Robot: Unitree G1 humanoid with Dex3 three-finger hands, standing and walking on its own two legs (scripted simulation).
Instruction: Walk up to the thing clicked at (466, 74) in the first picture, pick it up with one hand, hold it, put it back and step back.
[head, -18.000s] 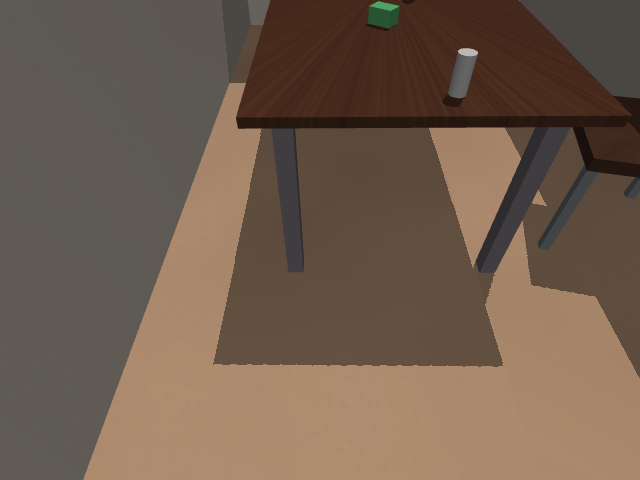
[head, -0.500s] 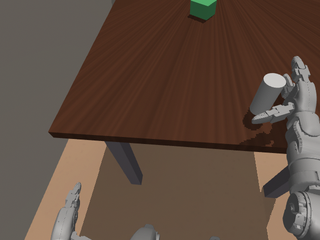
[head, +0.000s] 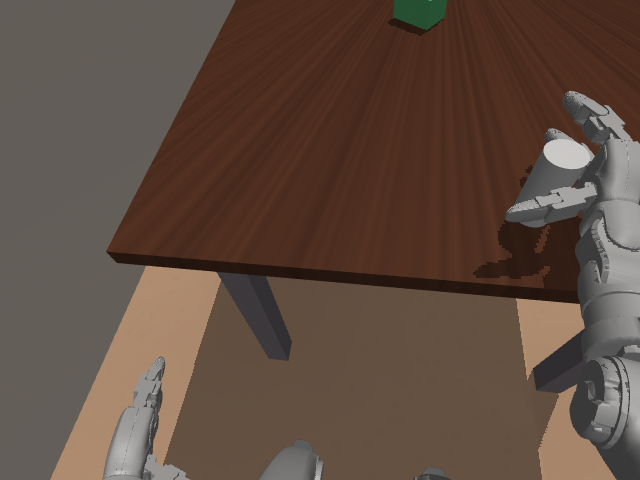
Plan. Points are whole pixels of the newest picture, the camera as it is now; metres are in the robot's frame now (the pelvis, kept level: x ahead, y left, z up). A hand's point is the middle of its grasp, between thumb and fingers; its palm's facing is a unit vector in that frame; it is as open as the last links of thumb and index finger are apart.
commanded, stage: close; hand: right
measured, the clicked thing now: (546, 186) +0.48 -0.19 +0.08
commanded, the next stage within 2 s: settle in 0.42 s
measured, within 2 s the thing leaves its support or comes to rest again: leaves its support in 0.74 s
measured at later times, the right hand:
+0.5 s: hand (550, 179) +0.49 -0.19 +0.09, palm faces +0.12 +0.99 +0.00, open 7.3 cm
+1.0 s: hand (560, 148) +0.49 -0.18 +0.14, palm faces +0.12 +0.99 -0.02, open 6.5 cm
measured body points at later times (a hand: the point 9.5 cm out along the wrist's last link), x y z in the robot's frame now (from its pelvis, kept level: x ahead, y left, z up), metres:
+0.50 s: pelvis +0.01 -0.01 +0.00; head +0.09 -0.02 +0.45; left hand +0.16 +0.26 -0.03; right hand +0.47 -0.24 +0.09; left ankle +0.04 +0.14 -0.68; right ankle +0.02 -0.14 -0.68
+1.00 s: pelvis +0.01 +0.00 +0.01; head +0.08 -0.01 +0.46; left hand +0.15 +0.27 -0.03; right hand +0.48 -0.24 +0.14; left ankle +0.04 +0.14 -0.68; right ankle +0.02 -0.14 -0.68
